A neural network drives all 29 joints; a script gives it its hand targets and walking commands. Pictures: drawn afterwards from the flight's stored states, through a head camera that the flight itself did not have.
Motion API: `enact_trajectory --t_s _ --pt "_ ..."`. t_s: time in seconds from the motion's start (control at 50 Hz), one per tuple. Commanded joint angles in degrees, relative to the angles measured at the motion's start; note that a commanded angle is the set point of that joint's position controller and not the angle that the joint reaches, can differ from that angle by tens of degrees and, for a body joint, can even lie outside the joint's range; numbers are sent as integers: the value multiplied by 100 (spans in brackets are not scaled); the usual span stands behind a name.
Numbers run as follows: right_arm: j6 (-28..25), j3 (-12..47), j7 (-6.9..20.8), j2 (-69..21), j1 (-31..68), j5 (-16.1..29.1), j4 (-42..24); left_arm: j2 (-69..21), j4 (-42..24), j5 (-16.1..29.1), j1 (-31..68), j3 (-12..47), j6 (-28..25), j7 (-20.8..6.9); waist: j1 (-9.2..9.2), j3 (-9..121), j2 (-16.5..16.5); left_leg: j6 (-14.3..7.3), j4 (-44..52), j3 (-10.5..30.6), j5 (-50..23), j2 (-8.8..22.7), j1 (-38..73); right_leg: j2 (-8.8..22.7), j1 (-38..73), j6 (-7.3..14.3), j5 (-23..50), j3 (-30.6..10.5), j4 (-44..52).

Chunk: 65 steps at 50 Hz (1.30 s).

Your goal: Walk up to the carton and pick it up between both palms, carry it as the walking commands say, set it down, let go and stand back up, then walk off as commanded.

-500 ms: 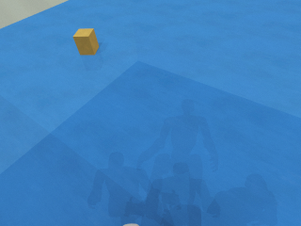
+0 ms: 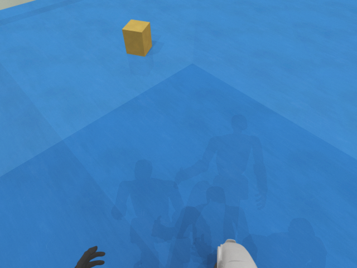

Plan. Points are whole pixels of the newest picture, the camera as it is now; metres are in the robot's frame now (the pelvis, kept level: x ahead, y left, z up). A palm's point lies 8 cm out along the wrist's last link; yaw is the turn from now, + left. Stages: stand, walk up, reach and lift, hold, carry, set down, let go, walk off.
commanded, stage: walk up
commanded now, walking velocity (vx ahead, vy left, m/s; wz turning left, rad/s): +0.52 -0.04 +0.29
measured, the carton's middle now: (138, 38) +2.19 +0.35 -0.66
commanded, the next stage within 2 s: none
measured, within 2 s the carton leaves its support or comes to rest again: neither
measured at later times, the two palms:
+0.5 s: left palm (84, 262) +0.16 +0.24 -0.10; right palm (269, 183) +0.36 -0.26 -0.14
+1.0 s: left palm (80, 132) +0.57 +0.35 -0.13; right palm (233, 163) +0.41 -0.16 -0.11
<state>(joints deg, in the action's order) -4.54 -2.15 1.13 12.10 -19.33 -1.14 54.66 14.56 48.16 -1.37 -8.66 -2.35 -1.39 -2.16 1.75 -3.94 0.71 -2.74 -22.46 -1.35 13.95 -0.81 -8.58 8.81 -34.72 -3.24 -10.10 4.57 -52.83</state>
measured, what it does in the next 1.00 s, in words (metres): walks ahead: right foot, then left foot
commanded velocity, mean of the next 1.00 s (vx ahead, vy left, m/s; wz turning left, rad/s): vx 0.49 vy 0.11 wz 0.12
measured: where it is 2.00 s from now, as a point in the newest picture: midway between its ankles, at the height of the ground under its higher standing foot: (151, 142)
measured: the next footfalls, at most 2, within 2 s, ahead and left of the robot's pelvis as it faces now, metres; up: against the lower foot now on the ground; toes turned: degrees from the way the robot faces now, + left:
right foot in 0.20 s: +0.27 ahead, -0.16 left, +0.00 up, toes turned -7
left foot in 0.68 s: +0.43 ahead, +0.18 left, +0.00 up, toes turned +13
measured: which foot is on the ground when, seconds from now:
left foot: down 0.00-0.18, up 0.20-0.66, down 0.68-1.00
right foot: up 0.00-0.18, down 0.20-0.68, up 0.70-1.00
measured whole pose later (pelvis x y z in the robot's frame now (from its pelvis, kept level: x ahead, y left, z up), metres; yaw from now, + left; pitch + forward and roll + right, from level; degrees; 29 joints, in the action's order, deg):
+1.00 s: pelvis +0.46 +0.10 +0.00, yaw +7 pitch +0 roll -2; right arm -6.1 -2.3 -0.2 11.6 -25.9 -1.0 60.6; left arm 14.3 53.6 -1.6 -5.5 -3.6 0.1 -2.6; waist 4.2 -2.6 2.5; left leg -1.9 -16.5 -6.2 14.4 1.1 -2.1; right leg 5.7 -36.4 -2.5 -4.9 4.9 -56.7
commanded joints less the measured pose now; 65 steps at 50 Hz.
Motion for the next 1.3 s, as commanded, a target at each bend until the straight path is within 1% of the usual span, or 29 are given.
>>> enact_trajectory --t_s 0.0,0.04,0.1,0.14,0.16,0.18,0.2,0.22,0.26,0.34,0.5,0.6,0.64,0.66,0.68,0.7,0.72,0.76,0.8,0.9,1.06,1.1,1.14,1.18,1.2,1.22,1.24,1.26,1.28 --pt "-103 -164 -33 870 27 5 -231 179 -357 31 293 -28 -25 -85 -30 -97 -806 -545 1389 964 -682 1260 -356 -79 388 -53 652 16 999" --pt "-34 -129 -24 846 -130 -5 -67 203 -420 71 557 -27 -45 -58 51 -85 -1204 -568 1345 628 -691 938 -400 -249 848 -76 498 230 1409" --pt "6 -134 -60 925 -435 -6 130 238 -442 87 610 -80 -104 21 74 -93 -910 -576 943 866 -1472 1166 -9 -305 978 -18 221 257 1729" --pt "14 -125 -77 968 -469 10 233 375 -235 49 45 -143 -202 98 -252 234 -525 -359 23 588 -1910 956 -80 -343 2002 123 310 382 2448" --pt "52 -70 -50 807 -475 -16 261 657 179 19 -953 -269 -270 203 -620 721 -101 -202 -1356 296 -1699 529 -733 -213 3462 224 354 256 2623" --pt "91 -32 -5 631 -665 -23 25 1491 507 -136 -2223 -502 -296 340 -870 1559 914 -9 -3205 217 756 197 -1914 1602 4916 396 247 -1677 2827" --pt "106 -51 4 616 -735 -10 -154 2098 497 -98 -2600 -537 -197 410 -910 2017 1272 139 -4392 646 2012 -33 -2717 2888 5047 845 -82 -3982 3632" --pt "161 -145 0 861 -531 -16 -19 1846 427 -5 -2075 -471 -134 358 -693 1524 900 218 -4922 899 1549 267 -2810 2484 4237 1032 -879 -3725 3922" --pt "224 -179 144 659 -231 -73 68 1020 206 11 -827 -349 -180 267 -264 452 822 324 -4857 710 391 709 -2650 1762 2833 918 -1128 -2250 4188" --pt "424 -134 277 423 -199 -133 95 578 402 25 -952 -228 -333 252 -34 231 795 421 -4333 382 -478 685 -2258 1107 2170 594 178 -771 4100" --pt "463 18 421 209 1403 -78 -327 742 633 -28 -1685 -345 -308 281 -467 -299 950 515 -1859 -178 -909 635 -2196 1024 2461 622 -66 -46 4562" --pt "369 48 403 251 1750 -77 -435 957 736 -27 -1784 -415 -261 284 -477 -227 1044 470 -884 -347 -449 611 -1597 1274 2766 704 119 -4 4376" --pt "300 13 342 366 1252 -124 -311 993 727 17 -1643 -406 -213 271 -189 82 840 401 -445 -496 -284 497 -787 1170 2637 671 383 89 3707" --pt "207 -77 269 607 586 -162 -13 803 692 68 -1582 -333 -184 223 130 599 359 304 -215 -618 -253 384 265 684 2347 596 332 474 2595" --pt "63 -247 163 1190 -520 -255 299 369 566 67 -1682 -195 -161 173 502 1463 -839 158 150 644 779 1300 1808 88 1277 435 -1445 759 361" --pt "58 -446 -2 2080 -1189 -136 359 -6 214 -7 -1523 -59 -213 175 894 1652 -2508 -212 1139 3357 2001 2851 2677 -520 -671 360 -2838 322 -1436" --pt "35 -372 -31 1960 -993 -67 444 379 192 -94 -1072 -182 -235 160 637 1208 -1473 -440 1162 3348 1922 2664 2035 -226 -1028 459 -2008 -431 -2003" --pt "-22 -159 10 1041 99 -49 275 253 312 -5 -1045 -148 -305 93 48 504 -893 -311 975 1798 232 1936 941 43 -689 462 -898 -479 -1833" --pt "-126 -90 -15 623 279 -36 237 143 508 -45 -1185 -160 -181 55 -195 396 -794 -183 941 1052 -1282 1606 485 4 -173 281 -408 -366 -1460" --pt "-257 -118 -121 671 -609 27 387 5 523 -40 -353 -141 105 2 -33 79 -565 -118 955 745 -3003 1889 815 -85 -601 68 266 -244 -898" --pt "-115 -78 -204 494 -963 -11 567 -69 -89 51 1229 -9 51 -119 184 -422 -1289 -282 1566 -239 -1373 1183 330 -464 297 124 776 324 1341" --pt "-82 -113 -223 578 -1243 -48 717 -82 -171 72 1387 -32 0 -75 315 -503 -1004 -386 1417 -53 -1893 1414 649 -520 260 200 493 459 1619" --pt "-55 -150 -246 703 -1360 -25 873 -45 -150 44 1163 -50 -66 -10 208 -318 -831 -353 871 -82 -3088 1490 960 -647 561 332 136 530 1997" --pt "-31 -138 -248 735 -1356 18 954 146 185 -23 94 -137 -166 98 -263 350 -531 -277 -618 -274 -4050 1280 737 -782 2015 442 56 729 2451" --pt "-48 -79 -251 603 -1180 6 820 441 517 -72 -902 -263 -239 160 -687 957 -270 -144 -1898 -311 -3564 1142 -216 -495 3569 657 137 301 2454" --pt "-84 32 -232 410 -1063 43 491 1062 687 -185 -1694 -447 -275 195 -984 1840 789 82 -3743 -392 -1018 845 -1501 1158 5064 1022 -404 -1683 2732" --pt "-113 24 -209 311 -1168 107 353 1447 742 -138 -2237 -459 -243 223 -931 2380 1333 149 -4946 131 1669 231 -2498 2323 5537 1487 -366 -3836 3630" --pt "-51 -164 -220 654 -807 87 499 1415 761 -80 -1907 -409 -204 225 -778 1784 320 210 -5305 610 1345 460 -2650 2068 4691 1368 -243 -3636 3861" --pt "10 -207 -175 573 -776 52 561 1080 699 -54 -1401 -318 -199 269 -516 1060 -11 312 -5426 550 831 633 -2613 1938 3839 1302 214 -3072 3869"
